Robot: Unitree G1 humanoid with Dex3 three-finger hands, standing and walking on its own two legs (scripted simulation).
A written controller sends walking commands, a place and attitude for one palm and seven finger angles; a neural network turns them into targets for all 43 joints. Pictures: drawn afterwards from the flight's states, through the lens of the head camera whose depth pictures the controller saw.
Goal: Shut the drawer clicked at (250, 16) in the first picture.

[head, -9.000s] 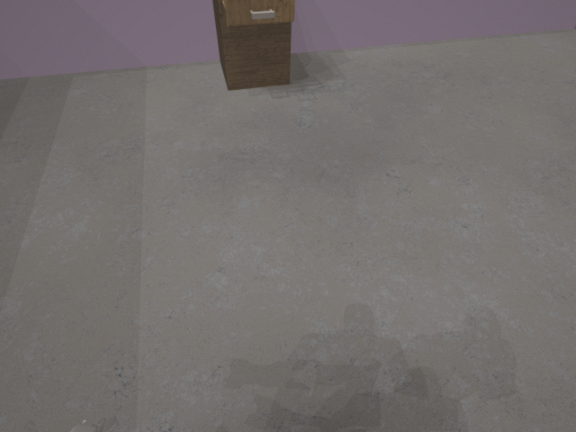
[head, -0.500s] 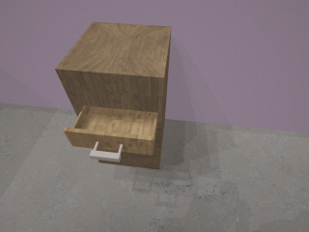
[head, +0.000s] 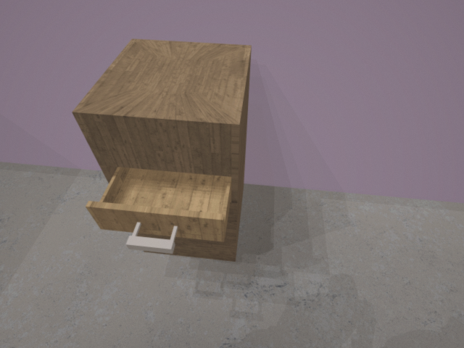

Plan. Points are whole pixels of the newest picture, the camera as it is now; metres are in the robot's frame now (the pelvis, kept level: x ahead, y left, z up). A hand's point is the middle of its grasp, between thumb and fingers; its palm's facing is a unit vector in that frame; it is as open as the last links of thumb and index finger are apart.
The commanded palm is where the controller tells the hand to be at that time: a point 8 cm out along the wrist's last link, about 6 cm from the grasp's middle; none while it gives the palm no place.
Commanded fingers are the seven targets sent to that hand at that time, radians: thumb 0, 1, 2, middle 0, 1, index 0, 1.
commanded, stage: come to a stop and stand still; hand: left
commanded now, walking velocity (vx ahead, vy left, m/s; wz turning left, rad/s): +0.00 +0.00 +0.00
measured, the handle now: (153, 236) +0.43 +0.26 -0.24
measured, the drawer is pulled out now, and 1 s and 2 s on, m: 0.15 0.15 0.15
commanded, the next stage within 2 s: look again from close up in 0.08 s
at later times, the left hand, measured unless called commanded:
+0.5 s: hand out of the picture -0.01 +0.20 -0.18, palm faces +0.02 -0.98 -0.19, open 7.3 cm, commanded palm none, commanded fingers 0.00 0.90 0.90 -0.20 -0.30 -0.20 -0.30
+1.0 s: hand (124, 309) +0.19 +0.20 -0.04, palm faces +0.12 -0.99 -0.03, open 6.7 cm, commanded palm +0.11 +0.26 -0.09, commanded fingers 0.00 0.90 0.90 -0.48 -0.60 -0.48 -0.60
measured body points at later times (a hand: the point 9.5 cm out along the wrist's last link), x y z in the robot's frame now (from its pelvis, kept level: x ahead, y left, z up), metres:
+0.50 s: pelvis -0.02 +0.03 -0.01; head -0.02 +0.03 +0.44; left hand -0.01 +0.26 -0.17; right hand +0.00 -0.20 -0.16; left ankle -0.06 +0.14 -0.74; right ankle +0.02 -0.11 -0.74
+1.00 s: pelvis -0.04 +0.03 -0.04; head -0.01 +0.03 +0.41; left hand +0.18 +0.25 -0.03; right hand +0.09 -0.24 -0.13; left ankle -0.06 +0.14 -0.74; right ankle +0.02 -0.11 -0.74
